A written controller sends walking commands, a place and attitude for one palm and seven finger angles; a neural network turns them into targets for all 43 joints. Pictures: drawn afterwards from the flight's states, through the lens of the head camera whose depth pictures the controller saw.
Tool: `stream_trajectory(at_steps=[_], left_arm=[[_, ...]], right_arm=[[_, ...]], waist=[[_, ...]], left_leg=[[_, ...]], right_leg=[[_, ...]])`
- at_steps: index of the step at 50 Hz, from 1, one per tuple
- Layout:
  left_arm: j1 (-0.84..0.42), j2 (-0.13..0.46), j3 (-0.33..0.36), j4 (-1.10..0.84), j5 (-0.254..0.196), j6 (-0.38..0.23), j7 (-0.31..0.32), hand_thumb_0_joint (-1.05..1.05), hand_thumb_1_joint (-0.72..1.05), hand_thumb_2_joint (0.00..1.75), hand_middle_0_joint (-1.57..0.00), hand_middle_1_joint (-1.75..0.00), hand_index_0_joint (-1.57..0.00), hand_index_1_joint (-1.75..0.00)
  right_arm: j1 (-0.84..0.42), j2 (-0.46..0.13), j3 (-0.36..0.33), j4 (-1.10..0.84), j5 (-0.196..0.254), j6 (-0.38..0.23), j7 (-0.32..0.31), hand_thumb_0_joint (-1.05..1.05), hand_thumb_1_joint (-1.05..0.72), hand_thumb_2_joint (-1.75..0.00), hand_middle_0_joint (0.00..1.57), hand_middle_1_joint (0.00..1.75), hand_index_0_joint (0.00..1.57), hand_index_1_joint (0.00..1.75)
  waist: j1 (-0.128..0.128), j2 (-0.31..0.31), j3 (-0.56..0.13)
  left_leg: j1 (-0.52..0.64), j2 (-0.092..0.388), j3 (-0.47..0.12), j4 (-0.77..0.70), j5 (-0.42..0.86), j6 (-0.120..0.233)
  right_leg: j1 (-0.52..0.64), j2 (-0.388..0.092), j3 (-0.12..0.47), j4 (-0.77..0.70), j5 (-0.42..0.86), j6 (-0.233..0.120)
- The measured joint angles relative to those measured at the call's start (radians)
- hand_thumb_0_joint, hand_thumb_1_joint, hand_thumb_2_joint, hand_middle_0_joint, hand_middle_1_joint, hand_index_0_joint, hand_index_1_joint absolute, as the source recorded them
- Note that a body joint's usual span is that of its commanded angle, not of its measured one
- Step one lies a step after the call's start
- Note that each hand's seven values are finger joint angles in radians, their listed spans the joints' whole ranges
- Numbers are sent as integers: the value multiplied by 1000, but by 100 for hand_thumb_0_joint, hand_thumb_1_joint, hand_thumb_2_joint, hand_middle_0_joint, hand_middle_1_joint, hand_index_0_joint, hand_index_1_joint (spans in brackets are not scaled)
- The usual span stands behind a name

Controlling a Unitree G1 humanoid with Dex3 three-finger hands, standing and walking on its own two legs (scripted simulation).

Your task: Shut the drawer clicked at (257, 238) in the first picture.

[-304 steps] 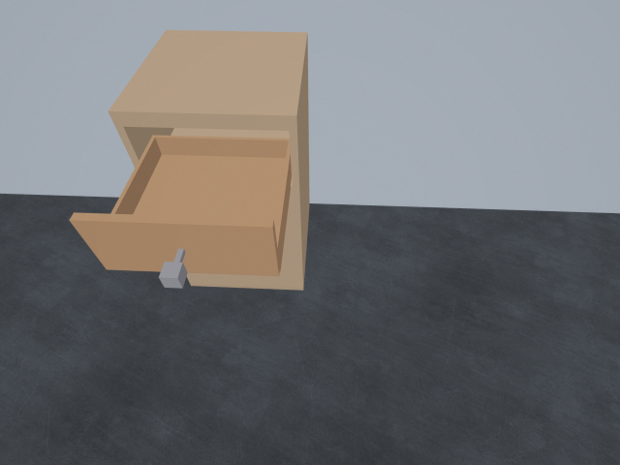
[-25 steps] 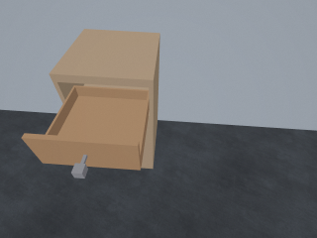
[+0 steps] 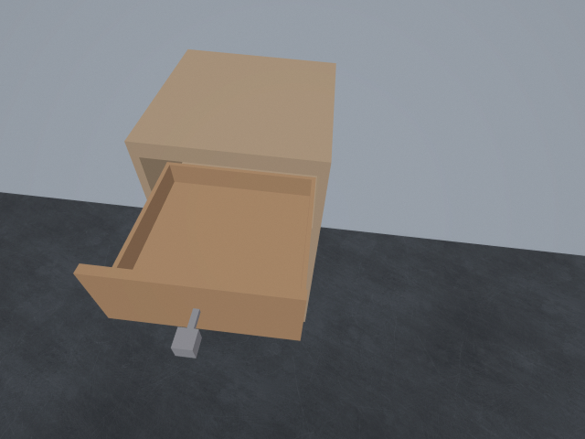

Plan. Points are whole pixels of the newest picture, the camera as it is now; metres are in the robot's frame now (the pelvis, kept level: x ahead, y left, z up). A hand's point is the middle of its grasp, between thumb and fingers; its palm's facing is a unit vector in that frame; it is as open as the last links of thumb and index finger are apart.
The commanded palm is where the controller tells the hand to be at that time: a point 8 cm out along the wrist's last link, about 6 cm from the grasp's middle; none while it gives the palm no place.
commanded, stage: come to a stop and stand still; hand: left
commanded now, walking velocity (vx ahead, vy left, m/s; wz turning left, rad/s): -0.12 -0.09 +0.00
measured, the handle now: (190, 331) +0.31 +0.20 -0.13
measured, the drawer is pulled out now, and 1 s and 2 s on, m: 0.30 0.30 0.30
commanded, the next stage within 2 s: look again from close up in 1.18 s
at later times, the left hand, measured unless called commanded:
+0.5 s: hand out of the picture +0.02 +0.18 -0.17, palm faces +0.00 -0.98 -0.22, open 7.3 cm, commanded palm none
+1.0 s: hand out of the picture +0.04 +0.19 -0.17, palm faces +0.01 -0.98 -0.19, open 7.4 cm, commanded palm none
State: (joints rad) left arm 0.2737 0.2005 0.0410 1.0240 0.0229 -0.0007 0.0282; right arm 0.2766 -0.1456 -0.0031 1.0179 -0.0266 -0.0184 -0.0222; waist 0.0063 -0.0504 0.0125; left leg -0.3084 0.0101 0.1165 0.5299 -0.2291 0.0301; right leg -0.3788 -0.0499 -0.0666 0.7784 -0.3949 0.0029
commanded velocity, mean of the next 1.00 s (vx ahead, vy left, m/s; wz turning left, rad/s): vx -0.02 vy -0.01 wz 0.00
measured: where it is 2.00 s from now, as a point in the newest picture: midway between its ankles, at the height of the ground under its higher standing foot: outside the picture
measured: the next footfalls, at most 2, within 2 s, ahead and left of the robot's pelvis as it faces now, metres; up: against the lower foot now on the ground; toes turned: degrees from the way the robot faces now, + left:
right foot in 0.04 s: +0.06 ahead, -0.10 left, +0.00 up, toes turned -3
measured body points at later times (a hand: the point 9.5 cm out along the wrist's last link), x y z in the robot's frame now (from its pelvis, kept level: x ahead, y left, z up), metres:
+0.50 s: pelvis +0.00 +0.01 +0.00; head +0.00 +0.00 +0.45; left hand +0.02 +0.23 -0.15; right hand +0.01 -0.22 -0.16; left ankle +0.03 +0.11 -0.73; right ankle +0.02 -0.09 -0.73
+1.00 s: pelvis +0.04 +0.02 +0.01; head +0.04 +0.02 +0.46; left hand +0.04 +0.24 -0.15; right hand +0.04 -0.20 -0.15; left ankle +0.03 +0.11 -0.73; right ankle +0.02 -0.09 -0.73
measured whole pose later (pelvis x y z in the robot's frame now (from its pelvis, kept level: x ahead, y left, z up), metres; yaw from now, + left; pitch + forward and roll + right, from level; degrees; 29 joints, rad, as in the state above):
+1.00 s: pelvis +0.04 +0.02 +0.01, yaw +0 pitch -1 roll +0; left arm 0.32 0.14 -0.02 1.07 0.02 -0.01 0.04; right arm 0.30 -0.16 0.02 1.10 -0.01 -0.03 -0.02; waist 0.00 0.00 0.02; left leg -0.18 -0.01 0.12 0.45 -0.26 0.05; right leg -0.18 -0.03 -0.06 0.47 -0.28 0.00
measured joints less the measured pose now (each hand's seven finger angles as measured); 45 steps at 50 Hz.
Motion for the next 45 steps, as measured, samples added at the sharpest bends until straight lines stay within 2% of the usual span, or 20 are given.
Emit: stream_trajectory(at_steps=[2,3,6,10,20,23,27,34,45], left_arm=[[-5,-12,-10,-7,-1,-7,0,1,91,90,-19,-30,-19,-30],[-10,-22,-14,-5,1,-8,1,1,91,90,-19,-30,-19,-30],[-12,-38,-19,0,5,-1,7,1,94,90,-20,-30,-19,-30],[-8,-35,-21,-4,2,7,6,1,94,90,-20,-30,-20,-30],[4,-42,-31,15,1,3,12,1,94,90,-20,-30,-20,-30],[29,-50,-48,8,3,0,15,1,93,90,-20,-30,-20,-30],[47,-51,-47,10,1,5,11,1,92,90,-20,-30,-20,-30],[44,-51,-49,-5,0,-2,8,1,91,90,-20,-30,-20,-30],[49,-55,-58,24,-5,-14,12,1,92,90,-20,-30,-20,-30]], right_arm=[[-3,3,-3,13,5,9,-8,1,-93,-89,20,29,20,30],[-8,0,-6,20,9,14,-8,1,-94,-89,20,30,20,30],[-18,-10,-15,29,14,28,-8,1,-95,-89,20,30,20,30],[-19,-7,-19,25,16,34,-6,1,-95,-89,20,30,20,30],[13,-4,-6,47,16,34,6,1,-93,-89,20,29,19,30],[27,-18,-8,16,12,47,18,1,-92,-89,20,29,19,30],[60,-21,-9,-3,9,38,21,0,-91,-90,20,29,19,30],[80,-8,10,12,8,22,20,0,-91,-90,20,29,19,30],[39,-8,24,64,16,-3,12,1,-91,-89,20,29,20,30]], waist=[[1,1,-4],[3,11,-2],[-5,44,-4],[-16,43,-5],[-6,52,-1],[-21,77,-2],[-35,80,-11],[-18,75,-22],[-7,56,-2]], left_leg=[[12,-11,10,3,-9,-1],[15,-9,13,11,-18,-2],[30,6,11,6,-24,-9],[38,11,16,-5,-19,-11],[51,27,9,-45,9,-17],[9,30,-20,36,-60,-22],[15,16,-28,55,-32,-4],[46,-12,-9,-4,-29,17],[107,-23,-1,-64,-27,20]], right_leg=[[57,12,5,-158,97,0],[69,17,10,-181,118,-9],[87,35,8,-197,112,-34],[92,41,13,-206,114,-40],[124,59,2,-282,160,-41],[114,65,-15,-264,151,-44],[115,50,-21,-217,115,-36],[124,26,-1,-239,118,-15],[177,20,9,-288,118,-5]])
